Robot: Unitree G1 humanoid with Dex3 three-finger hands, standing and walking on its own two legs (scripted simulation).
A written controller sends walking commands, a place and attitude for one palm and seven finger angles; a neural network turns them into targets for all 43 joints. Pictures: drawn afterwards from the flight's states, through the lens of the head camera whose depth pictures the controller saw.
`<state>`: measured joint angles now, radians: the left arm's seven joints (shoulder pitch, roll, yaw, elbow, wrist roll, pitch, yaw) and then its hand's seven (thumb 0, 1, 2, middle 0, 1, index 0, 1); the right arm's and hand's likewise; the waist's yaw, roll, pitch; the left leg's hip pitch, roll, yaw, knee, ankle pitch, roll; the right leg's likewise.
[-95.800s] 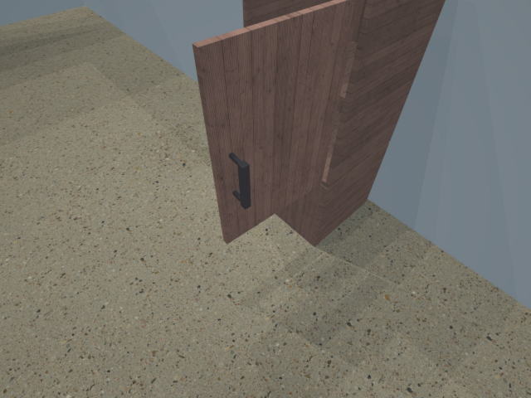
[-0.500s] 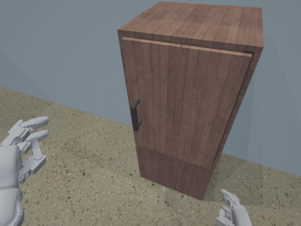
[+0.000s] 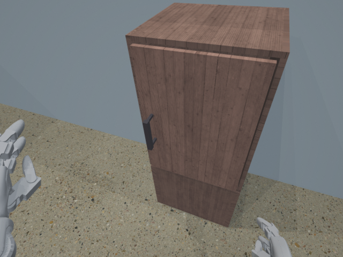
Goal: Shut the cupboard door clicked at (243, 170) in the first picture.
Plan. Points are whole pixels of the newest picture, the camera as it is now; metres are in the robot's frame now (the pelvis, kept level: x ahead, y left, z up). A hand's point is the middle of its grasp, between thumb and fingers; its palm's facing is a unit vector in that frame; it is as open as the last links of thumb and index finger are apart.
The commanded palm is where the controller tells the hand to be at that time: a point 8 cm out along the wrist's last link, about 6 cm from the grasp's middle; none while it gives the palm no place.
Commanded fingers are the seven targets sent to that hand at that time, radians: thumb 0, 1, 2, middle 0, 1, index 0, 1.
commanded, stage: step back with the hand held close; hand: left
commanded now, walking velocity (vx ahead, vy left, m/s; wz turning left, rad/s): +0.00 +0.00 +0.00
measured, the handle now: (150, 132) +0.57 +0.16 -0.08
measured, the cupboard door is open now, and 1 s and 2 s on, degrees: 0 0 0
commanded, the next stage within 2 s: stop stepping back and stand still in 1.50 s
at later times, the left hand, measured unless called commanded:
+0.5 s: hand (19, 194) +0.17 +0.28 +0.16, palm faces +0.40 -0.77 -0.50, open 7.4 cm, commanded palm +0.10 +0.32 +0.17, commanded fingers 0.00 0.90 0.90 -0.20 -0.30 -0.20 -0.30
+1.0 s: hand out of the picture +0.08 +0.28 +0.17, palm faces +0.51 -0.75 -0.41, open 7.4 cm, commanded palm +0.01 +0.32 +0.17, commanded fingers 0.00 0.90 0.90 -0.20 -0.30 -0.20 -0.30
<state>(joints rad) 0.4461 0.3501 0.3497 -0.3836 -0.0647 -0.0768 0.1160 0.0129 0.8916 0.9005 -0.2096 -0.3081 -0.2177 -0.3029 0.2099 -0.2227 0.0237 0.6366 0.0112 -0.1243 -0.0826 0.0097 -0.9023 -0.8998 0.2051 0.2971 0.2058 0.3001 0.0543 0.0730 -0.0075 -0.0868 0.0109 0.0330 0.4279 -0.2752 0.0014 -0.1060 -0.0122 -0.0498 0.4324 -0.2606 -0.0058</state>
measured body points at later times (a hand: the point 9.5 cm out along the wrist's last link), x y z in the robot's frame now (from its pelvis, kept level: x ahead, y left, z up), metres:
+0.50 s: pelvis -0.04 +0.02 -0.01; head -0.04 +0.01 +0.44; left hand +0.14 +0.32 +0.19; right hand +0.13 -0.23 -0.09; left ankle -0.02 +0.12 -0.74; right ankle -0.01 -0.11 -0.74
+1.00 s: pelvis -0.11 +0.01 -0.02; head -0.11 +0.02 +0.43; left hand +0.04 +0.32 +0.19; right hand +0.06 -0.22 -0.10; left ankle -0.03 +0.12 -0.74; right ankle -0.02 -0.11 -0.74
